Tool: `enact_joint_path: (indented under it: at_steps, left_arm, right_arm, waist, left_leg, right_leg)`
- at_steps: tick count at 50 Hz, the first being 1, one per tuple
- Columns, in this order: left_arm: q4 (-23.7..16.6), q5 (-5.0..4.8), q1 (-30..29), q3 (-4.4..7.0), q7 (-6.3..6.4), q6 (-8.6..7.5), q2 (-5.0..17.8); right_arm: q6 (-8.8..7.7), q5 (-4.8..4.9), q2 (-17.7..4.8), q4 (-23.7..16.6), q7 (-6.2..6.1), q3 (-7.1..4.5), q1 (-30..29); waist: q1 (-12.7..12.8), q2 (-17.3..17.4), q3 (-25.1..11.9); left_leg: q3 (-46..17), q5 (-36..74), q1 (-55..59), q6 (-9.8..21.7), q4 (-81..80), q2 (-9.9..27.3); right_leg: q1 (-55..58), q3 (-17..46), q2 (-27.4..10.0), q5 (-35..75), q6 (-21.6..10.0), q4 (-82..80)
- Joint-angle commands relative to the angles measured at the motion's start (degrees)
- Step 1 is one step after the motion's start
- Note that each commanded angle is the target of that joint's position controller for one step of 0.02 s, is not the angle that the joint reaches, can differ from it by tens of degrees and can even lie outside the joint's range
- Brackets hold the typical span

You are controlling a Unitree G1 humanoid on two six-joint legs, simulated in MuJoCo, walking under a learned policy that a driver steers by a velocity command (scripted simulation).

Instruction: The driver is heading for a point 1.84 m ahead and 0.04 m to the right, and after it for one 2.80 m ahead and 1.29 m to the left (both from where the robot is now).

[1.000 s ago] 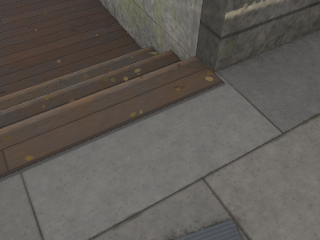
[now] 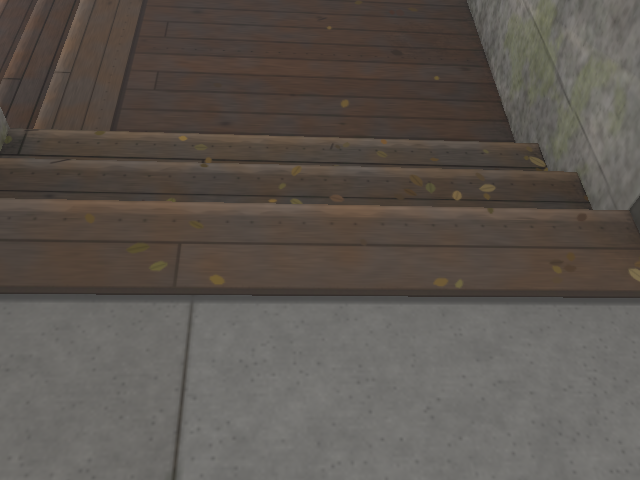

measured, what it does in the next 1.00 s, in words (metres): steps on the spot: right foot, then left foot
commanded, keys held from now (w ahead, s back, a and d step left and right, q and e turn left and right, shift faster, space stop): q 0.16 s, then no key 0.22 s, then e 0.62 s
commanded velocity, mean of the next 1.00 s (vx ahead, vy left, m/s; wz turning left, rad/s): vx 0.00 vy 0.00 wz -0.01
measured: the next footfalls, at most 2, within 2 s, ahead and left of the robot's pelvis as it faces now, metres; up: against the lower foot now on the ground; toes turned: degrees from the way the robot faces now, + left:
right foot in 0.24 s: +0.07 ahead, -0.14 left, +0.00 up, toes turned +13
left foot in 0.54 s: +0.00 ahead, +0.11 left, +0.00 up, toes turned +5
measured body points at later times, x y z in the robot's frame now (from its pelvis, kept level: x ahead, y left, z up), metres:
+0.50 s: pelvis +0.00 -0.03 +0.00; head +0.03 -0.04 +0.44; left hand +0.09 +0.25 -0.11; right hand +0.20 -0.27 -0.11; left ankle -0.04 +0.11 -0.72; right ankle +0.03 -0.15 -0.74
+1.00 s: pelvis -0.02 -0.06 -0.01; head +0.02 -0.10 +0.44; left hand +0.13 +0.21 -0.09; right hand +0.12 -0.36 -0.12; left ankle -0.04 +0.10 -0.67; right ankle -0.02 -0.14 -0.74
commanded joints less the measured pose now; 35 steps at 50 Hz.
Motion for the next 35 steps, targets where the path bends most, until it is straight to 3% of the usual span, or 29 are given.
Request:
enact_joint_path:
  at_steps: [1,4,8,10,11,12,13,14,15,16,17,19,21,22,24,26,27,28,29,30,31,33,35]
  left_arm:
    - [-4.5,-0.22,-3.2,0.27,-0.45,-1.20,3.0]
    - [-4.5,-0.57,-3.0,0.27,-1.16,-1.70,3.5]
    - [-4.5,-0.96,-1.5,0.48,-2.12,-2.66,4.2]
    - [-3.4,-0.78,2.1,0.57,-2.67,-3.12,4.1]
    - [-3.0,-0.23,3.2,0.87,-2.69,-3.20,5.3]
    - [-3.9,0.86,2.9,1.29,-2.40,-2.91,8.4]
    - [-3.5,2.22,1.7,1.65,-2.38,-2.46,11.2]
    - [-4.8,1.86,0.3,1.03,-2.19,-2.75,8.2]
    - [-5.3,1.15,-1.6,0.36,-1.83,-2.74,6.2]
    - [-5.5,0.47,-3.1,-0.01,-1.66,-2.65,5.3]
    - [-5.3,-0.31,-3.2,-0.35,-1.55,-2.64,4.6]
    - [-4.6,-0.21,-2.0,-0.98,-1.43,-2.20,3.8]
    - [-3.9,0.03,-2.1,-1.87,-1.73,-1.79,1.9]
    - [-3.5,-0.18,-1.1,-1.69,-1.93,-1.35,2.7]
    - [-2.8,-0.67,1.7,-0.78,-2.17,-0.66,6.3]
    - [-2.8,-1.96,2.4,-0.39,-2.18,-0.68,7.9]
    - [-2.7,-1.97,3.4,-0.46,-2.20,-1.20,7.9]
    - [-3.6,-0.78,3.1,-1.13,-2.58,-2.01,6.0]
    - [-4.2,-1.44,2.4,-1.60,-2.62,-2.46,3.3]
    - [-4.1,-1.34,1.4,-1.43,-2.51,-2.42,4.7]
    - [-4.3,-1.50,0.5,-0.73,-2.47,-2.07,5.9]
    - [-4.3,-1.53,1.2,0.11,-2.21,-0.54,6.0]
    - [-4.2,-1.72,2.8,-0.07,-2.27,0.74,4.1]
  right_arm:
    - [-0.30,0.06,-10.5,-4.3,-0.70,-3.11,-0.7]
    - [0.13,-0.01,-11.0,-4.9,-0.20,-3.41,-1.2]
    - [0.64,0.67,-11.0,-5.5,0.40,-3.59,-2.7]
    - [0.98,1.31,-10.0,-5.8,0.23,-3.23,-4.6]
    - [1.02,1.31,-8.8,-5.7,0.01,-2.85,-3.8]
    - [0.88,0.31,-5.8,-5.5,0.11,-1.98,-1.0]
    - [0.30,0.65,-7.0,-6.7,0.10,-2.42,-0.8]
    - [-0.21,-0.48,-11.4,-5.4,0.01,-3.73,0.0]
    - [-0.16,0.10,-12.6,-4.1,0.20,-4.45,0.3]
    - [0.33,0.15,-11.0,-2.8,0.03,-4.27,0.9]
    - [0.74,-0.04,-9.6,-2.5,-0.12,-3.91,0.8]
    - [0.92,0.32,-6.2,-2.5,0.09,-2.71,0.0]
    - [0.58,-0.43,-2.0,-3.0,0.35,-0.89,-1.8]
    - [0.32,-0.67,-0.5,-3.4,0.52,-0.26,-3.5]
    - [-0.04,0.04,-3.1,-2.8,0.56,-1.19,-3.6]
    - [-0.39,0.11,-5.2,-1.2,0.37,-2.01,-0.6]
    - [-0.56,-0.27,-7.4,-1.5,-0.06,-2.46,0.4]
    - [-0.41,-1.04,-10.6,-1.9,-0.78,-3.11,2.6]
    - [-0.01,-1.32,-12.4,-0.2,-0.60,-3.91,2.4]
    - [-0.09,-1.55,-9.7,-1.4,-0.33,-3.34,0.6]
    - [-0.21,-1.63,-8.3,-1.8,-0.50,-3.04,-0.6]
    - [-1.08,-1.43,-8.0,-2.1,-0.91,-2.78,-1.0]
    - [-1.65,-0.67,-7.8,-1.8,-0.98,-2.78,-3.0]
  waist:
    - [-0.7,9.7,-7.2]
    - [-1.0,10.4,-6.6]
    - [-0.6,10.9,-7.4]
    - [1.7,10.4,-8.5]
    - [1.7,8.7,-9.1]
    - [-0.3,-1.4,-10.0]
    - [-2.0,-15.1,-5.7]
    - [-0.6,-11.2,-5.6]
    - [-1.2,-7.4,-4.8]
    - [-1.8,-5.2,-4.1]
    - [-1.3,-5.2,-3.5]
    - [-0.6,-5.6,-3.8]
    - [-0.3,-7.6,-5.3]
    - [1.1,-9.5,-5.0]
    - [2.1,-10.6,-4.5]
    - [0.4,-9.0,-3.9]
    - [0.4,-6.8,-5.3]
    - [0.5,-0.2,-8.2]
    - [1.5,12.4,-7.5]
    - [0.1,13.1,-6.1]
    - [-0.4,13.6,-4.6]
    - [-1.1,12.8,-3.1]
    - [0.4,9.7,-2.3]
  left_leg:
    - [-15.9,10.9,11.0,9.5,-5.8,12.8]
    - [-19.4,10.1,8.2,10.2,-5.3,12.5]
    - [-24.4,14.9,9.2,9.8,-3.3,11.5]
    - [-23.1,15.7,8.4,7.3,-0.3,9.5]
    - [-21.3,10.1,5.1,4.7,1.8,7.4]
    - [-14.8,-5.0,-1.2,1.3,11.1,2.0]
    - [-4.6,-24.1,-11.3,-2.0,19.6,-6.3]
    - [-5.3,-26.4,-11.9,-4.8,32.4,-3.2]
    - [-5.6,-23.0,-12.3,-5.6,37.6,-2.7]
    - [-5.4,-20.2,-12.7,-6.7,39.4,-2.5]
    - [-5.8,-17.8,-14.2,-7.5,40.6,-2.4]
    - [-3.6,-15.7,-12.1,-8.5,37.0,-2.1]
    - [0.4,-14.9,-6.0,-9.0,22.8,1.6]
    - [2.4,-15.9,-2.7,-9.2,15.9,1.9]
    - [4.5,-11.8,1.2,-9.1,5.9,0.5]
    - [4.8,0.5,8.0,-6.8,-7.0,-0.3]
    - [1.7,5.4,13.4,-4.9,-6.6,2.9]
    - [-2.5,17.9,19.6,-2.2,-2.6,9.7]
    - [-5.1,15.6,16.0,2.7,-2.6,13.0]
    - [-8.3,13.8,13.8,5.9,-5.2,16.0]
    - [-9.9,14.2,13.1,7.6,-6.1,18.0]
    - [-11.6,22.8,12.9,10.8,-6.4,22.3]
    - [-6.9,25.3,12.3,9.7,-5.6,21.0]
  right_leg:
    - [-1.9,1.9,0.0,0.4,0.6,-7.9]
    - [3.1,2.2,1.0,-1.8,0.1,-13.4]
    - [8.3,2.5,2.0,-2.6,-1.1,-21.7]
    - [15.3,1.0,1.3,5.8,-2.6,-33.0]
    - [21.1,2.6,-2.0,12.8,-4.0,-37.0]
    - [26.7,12.2,-12.6,19.8,-8.0,-38.7]
    - [24.5,23.9,-20.9,28.9,-18.0,-40.3]
    - [22.1,25.6,-23.9,28.7,-22.3,-40.4]
    - [21.6,20.7,-20.7,27.0,-20.6,-39.5]
    - [21.8,16.3,-17.0,24.5,-17.9,-38.6]
    - [23.1,14.7,-15.9,25.0,-17.0,-38.0]
    - [23.6,10.2,-13.2,28.1,-16.8,-37.6]
    - [24.0,7.7,-10.4,27.0,-15.5,-37.0]
    - [23.6,7.8,-9.6,26.2,-15.4,-36.9]
    - [23.9,10.8,-10.1,26.4,-16.0,-35.5]
    - [21.6,13.0,-9.7,26.9,-14.5,-34.3]
    - [18.1,13.8,-9.3,23.7,-12.1,-33.9]
    - [13.1,11.2,-6.6,17.2,-9.1,-29.5]
    - [9.7,2.4,-0.3,4.0,-5.8,-25.4]
    - [8.5,0.2,0.3,-1.4,-4.0,-21.0]
    - [6.0,-1.3,0.5,-5.5,-3.5,-15.2]
    - [0.9,-0.6,-1.0,-15.8,-2.3,-0.5]
    - [0.0,-0.3,-2.6,-14.0,-1.5,1.2]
